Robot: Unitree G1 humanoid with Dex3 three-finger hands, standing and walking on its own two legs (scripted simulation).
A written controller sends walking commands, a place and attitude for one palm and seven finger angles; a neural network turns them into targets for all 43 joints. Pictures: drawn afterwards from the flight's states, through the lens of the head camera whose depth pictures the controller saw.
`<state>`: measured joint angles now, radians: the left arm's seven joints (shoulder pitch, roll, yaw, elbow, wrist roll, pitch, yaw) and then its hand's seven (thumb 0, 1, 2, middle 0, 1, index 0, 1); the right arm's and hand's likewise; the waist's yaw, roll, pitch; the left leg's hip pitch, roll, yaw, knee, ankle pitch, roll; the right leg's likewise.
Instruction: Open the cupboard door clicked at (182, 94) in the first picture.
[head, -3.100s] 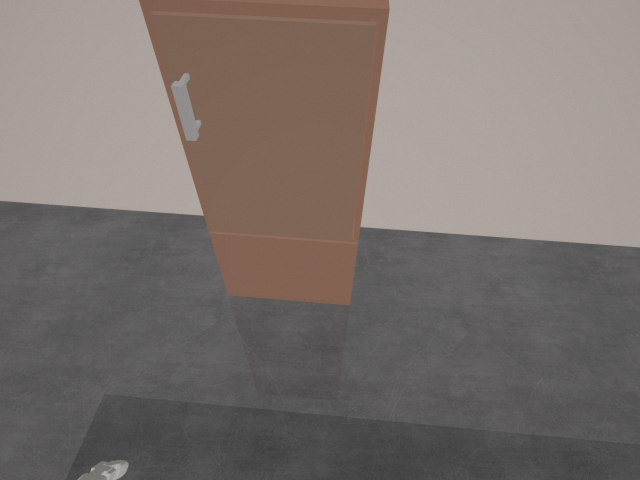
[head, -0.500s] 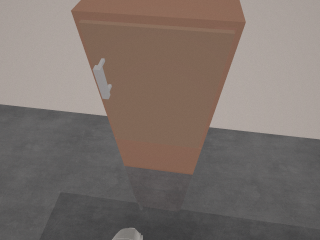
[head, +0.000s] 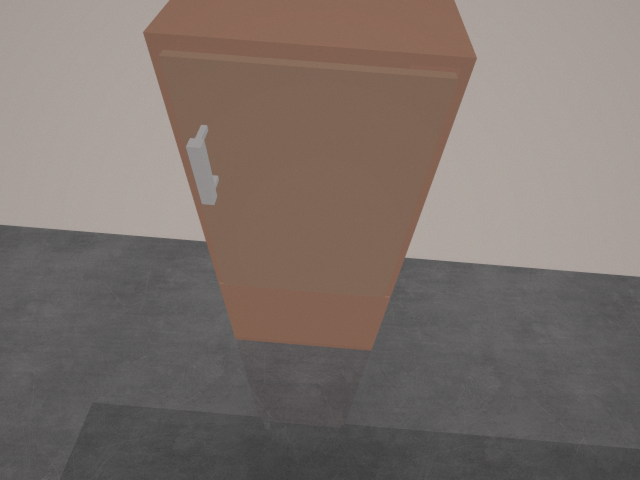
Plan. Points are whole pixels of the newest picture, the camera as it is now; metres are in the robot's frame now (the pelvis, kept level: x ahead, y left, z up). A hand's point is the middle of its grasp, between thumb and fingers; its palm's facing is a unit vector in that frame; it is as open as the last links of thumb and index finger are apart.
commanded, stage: come to a stop and stand still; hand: left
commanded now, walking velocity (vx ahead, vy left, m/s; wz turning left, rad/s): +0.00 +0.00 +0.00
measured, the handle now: (206, 165) +0.57 +0.22 +0.04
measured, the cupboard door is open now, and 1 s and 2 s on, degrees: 0 0 0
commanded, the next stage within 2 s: look again from close up in 0.96 s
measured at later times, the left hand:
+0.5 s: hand out of the picture -0.01 +0.12 -0.18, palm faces +0.05 -0.99 -0.16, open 7.3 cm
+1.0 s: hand out of the picture +0.00 +0.14 -0.18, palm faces +0.05 -0.98 -0.17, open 7.3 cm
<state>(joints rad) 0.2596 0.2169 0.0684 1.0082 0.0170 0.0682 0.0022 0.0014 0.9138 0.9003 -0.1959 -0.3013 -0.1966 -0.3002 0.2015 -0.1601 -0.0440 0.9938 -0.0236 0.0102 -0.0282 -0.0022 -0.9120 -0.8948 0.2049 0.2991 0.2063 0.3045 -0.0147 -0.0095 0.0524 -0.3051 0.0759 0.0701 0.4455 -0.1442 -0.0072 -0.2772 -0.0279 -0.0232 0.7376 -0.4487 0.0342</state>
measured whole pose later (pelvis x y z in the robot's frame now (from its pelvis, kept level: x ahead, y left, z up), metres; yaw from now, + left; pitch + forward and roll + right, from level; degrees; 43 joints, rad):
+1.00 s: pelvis +0.01 -0.02 +0.00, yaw +0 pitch -1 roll +0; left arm 0.29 0.14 0.02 1.13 0.01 0.00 0.03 0.00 0.91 0.90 -0.20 -0.30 -0.20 -0.30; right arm 0.24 -0.15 -0.01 1.14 -0.01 0.00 -0.04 0.01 -0.92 -0.90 0.20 0.30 0.20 0.30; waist 0.01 -0.01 0.04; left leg -0.20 0.05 0.03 0.42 -0.20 -0.04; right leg -0.09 -0.01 -0.03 0.42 -0.30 0.00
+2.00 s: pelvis -0.03 -0.02 -0.08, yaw +0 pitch +12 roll -1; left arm 0.32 0.25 0.27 0.24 -0.30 -0.51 -0.45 0.00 0.68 0.80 -0.22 -0.45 -0.22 -0.45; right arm 0.14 -0.24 -0.06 0.56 0.03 -0.26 -0.02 0.01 -0.90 -0.90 0.20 0.30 0.20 0.30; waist 0.00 -0.02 -0.13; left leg -0.85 0.06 -0.01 1.06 -0.42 -0.03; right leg -0.73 -0.02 -0.04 1.08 -0.55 0.01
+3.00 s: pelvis -0.02 +0.01 -0.05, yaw +0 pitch +7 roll -3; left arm 0.09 0.40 0.38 0.22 -0.35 -0.20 -0.47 -0.01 -0.44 0.33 -0.30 -1.17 -0.30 -1.17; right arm 0.26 -0.24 0.05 0.53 0.05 -0.22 -0.08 0.01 -0.90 -0.90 0.20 0.30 0.21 0.30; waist 0.01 0.02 -0.09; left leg -0.68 0.05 -0.01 0.91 -0.37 0.01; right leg -0.52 -0.03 -0.05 0.84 -0.45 0.04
